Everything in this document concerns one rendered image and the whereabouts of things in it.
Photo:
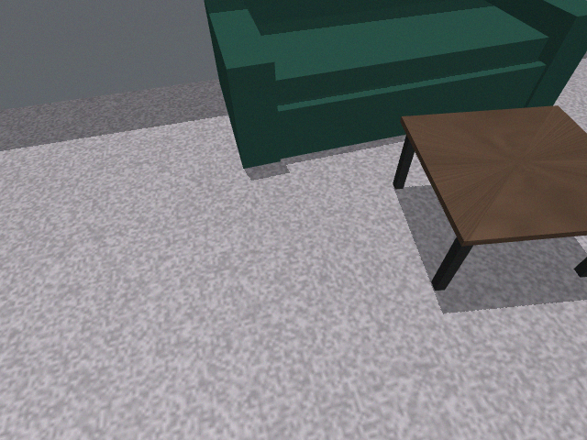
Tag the coffee table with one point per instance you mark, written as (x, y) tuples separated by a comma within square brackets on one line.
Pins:
[(501, 176)]

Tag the sofa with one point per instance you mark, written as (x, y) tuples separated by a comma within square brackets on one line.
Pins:
[(302, 76)]

